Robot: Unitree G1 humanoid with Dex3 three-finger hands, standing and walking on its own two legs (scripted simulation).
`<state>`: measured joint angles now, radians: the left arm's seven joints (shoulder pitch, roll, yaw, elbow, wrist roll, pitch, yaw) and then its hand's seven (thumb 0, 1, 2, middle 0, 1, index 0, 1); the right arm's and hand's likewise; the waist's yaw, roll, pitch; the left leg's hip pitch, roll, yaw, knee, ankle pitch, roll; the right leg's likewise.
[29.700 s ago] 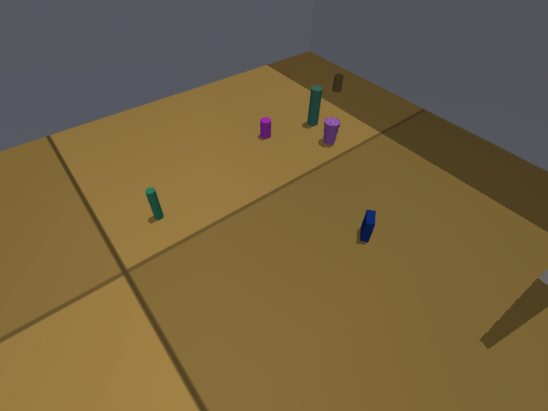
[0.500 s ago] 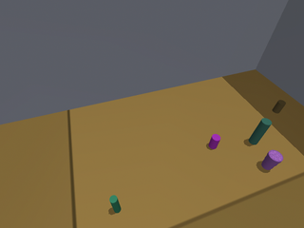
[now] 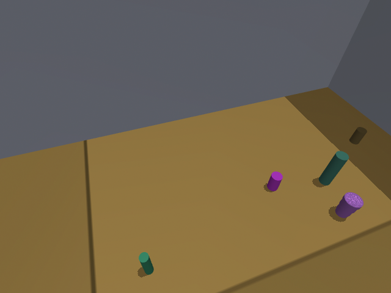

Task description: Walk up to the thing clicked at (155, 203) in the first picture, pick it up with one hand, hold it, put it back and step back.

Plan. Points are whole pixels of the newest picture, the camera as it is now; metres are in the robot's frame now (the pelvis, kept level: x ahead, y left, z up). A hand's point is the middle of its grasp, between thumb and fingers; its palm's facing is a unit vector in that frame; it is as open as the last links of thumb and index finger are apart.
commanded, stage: stand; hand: left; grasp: from the side
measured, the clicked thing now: (146, 263) +0.40 +0.22 -0.69
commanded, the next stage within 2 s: step back in 0.14 s
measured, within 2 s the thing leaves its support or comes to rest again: neither
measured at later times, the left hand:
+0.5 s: hand out of the picture +0.10 +0.32 -0.18, palm faces +0.00 -0.93 -0.37, open 7.4 cm
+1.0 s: hand out of the picture -0.04 +0.31 -0.16, palm faces -0.05 -0.91 -0.40, open 7.4 cm
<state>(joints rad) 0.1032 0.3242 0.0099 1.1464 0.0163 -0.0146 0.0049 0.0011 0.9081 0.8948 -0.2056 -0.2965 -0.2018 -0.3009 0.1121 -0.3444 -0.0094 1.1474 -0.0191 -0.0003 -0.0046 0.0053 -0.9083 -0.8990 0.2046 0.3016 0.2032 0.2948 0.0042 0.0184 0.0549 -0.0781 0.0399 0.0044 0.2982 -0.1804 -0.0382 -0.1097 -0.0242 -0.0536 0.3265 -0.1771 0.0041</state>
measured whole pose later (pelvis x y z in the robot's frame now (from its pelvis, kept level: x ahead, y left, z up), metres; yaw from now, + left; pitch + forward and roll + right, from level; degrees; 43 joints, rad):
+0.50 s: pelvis -0.05 +0.05 -0.03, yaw +1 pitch -1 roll +0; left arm -0.02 0.40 0.07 0.91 0.01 0.06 0.03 0.00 0.91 0.89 -0.21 -0.30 -0.20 -0.30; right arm 0.15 -0.39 -0.07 0.97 -0.03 0.04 0.01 0.00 -0.91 -0.90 0.20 0.30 0.20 0.29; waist -0.03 -0.04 0.20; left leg -0.28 -0.03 -0.01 0.66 -0.36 0.03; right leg -0.42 -0.01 0.10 0.83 -0.48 -0.01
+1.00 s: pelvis -0.15 +0.05 -0.02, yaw -3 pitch -1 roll +1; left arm 0.15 0.34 0.07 0.85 0.03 0.04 0.01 0.00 0.91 0.89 -0.21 -0.30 -0.20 -0.30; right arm 0.12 -0.40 -0.05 0.88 0.00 0.05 -0.02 0.01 -0.91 -0.90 0.21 0.30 0.20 0.29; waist 0.02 0.03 0.17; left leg -0.45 -0.12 -0.11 1.11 -0.50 0.00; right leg -0.28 0.00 0.05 0.61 -0.30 -0.02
